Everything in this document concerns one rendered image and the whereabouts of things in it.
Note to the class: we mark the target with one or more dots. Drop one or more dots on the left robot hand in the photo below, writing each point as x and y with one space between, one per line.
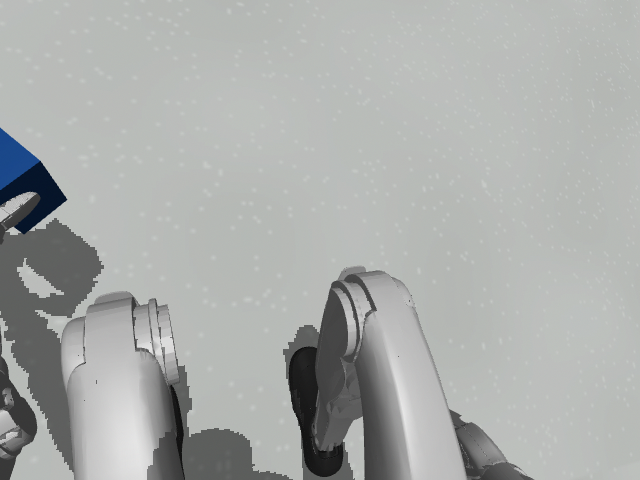
15 210

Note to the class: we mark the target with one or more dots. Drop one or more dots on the left robot arm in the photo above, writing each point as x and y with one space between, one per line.
18 425

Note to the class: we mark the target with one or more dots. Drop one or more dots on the right robot arm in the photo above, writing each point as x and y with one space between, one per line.
504 471

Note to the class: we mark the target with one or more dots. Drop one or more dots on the right robot foot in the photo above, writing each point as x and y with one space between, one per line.
304 389

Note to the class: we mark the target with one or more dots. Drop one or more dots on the right robot hand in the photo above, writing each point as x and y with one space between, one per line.
478 451

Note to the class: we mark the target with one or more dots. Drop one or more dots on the carton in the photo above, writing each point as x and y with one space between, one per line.
21 172

